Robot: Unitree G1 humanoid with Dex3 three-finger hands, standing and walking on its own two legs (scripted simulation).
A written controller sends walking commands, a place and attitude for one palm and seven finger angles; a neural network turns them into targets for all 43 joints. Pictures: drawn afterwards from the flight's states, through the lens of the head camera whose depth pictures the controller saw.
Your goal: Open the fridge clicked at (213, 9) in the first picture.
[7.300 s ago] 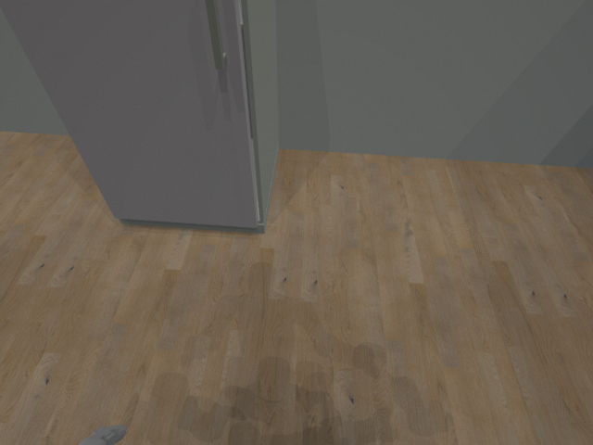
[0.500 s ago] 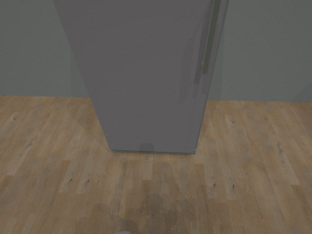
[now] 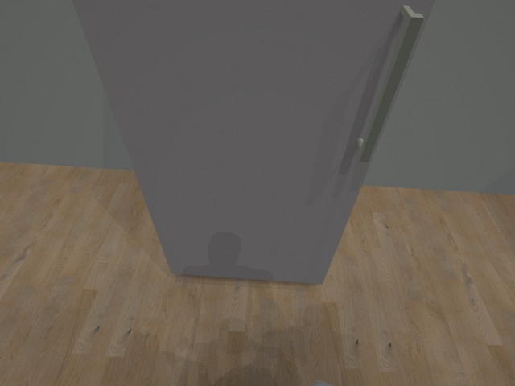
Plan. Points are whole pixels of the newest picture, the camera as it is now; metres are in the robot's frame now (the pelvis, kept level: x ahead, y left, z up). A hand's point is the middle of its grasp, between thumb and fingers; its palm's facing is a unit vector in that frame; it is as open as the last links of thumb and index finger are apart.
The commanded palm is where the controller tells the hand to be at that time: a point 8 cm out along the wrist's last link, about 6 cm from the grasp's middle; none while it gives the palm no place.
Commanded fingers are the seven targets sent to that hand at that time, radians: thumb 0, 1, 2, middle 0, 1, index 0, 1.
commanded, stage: take the last steps up to it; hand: right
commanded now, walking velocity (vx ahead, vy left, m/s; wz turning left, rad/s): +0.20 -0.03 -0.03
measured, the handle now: (382, 94) +0.60 -0.19 +0.17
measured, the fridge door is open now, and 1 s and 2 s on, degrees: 0 0 0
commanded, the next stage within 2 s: come to a stop and stand still in 0.12 s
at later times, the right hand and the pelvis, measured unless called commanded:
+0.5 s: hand out of the picture +0.14 -0.23 -0.18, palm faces +0.03 +0.98 -0.17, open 7.4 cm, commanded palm none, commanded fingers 0.00 -0.90 -0.90 0.20 0.30 0.20 0.30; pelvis +0.11 -0.05 +0.00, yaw +1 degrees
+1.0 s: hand out of the picture +0.13 -0.17 -0.18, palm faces +0.02 +0.98 -0.21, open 7.3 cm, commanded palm none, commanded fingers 0.00 -0.90 -0.90 0.20 0.30 0.20 0.30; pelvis +0.07 +0.01 -0.01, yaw +1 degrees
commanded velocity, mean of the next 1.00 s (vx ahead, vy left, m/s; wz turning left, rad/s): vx -0.05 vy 0.03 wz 0.00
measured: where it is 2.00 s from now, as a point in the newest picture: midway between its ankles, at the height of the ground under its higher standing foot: outside the picture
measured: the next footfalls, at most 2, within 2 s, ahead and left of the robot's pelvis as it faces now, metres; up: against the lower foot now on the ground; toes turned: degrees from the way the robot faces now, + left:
right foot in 0.16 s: +0.19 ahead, -0.14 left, +0.00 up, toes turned -8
left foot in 0.68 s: +0.14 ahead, +0.10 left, +0.00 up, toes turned +6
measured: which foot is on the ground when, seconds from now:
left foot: down 0.00-0.18, up 0.20-0.66, down 0.68-1.00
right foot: up 0.00-0.14, down 0.16-0.70, up 0.72-0.98, down 1.00-1.00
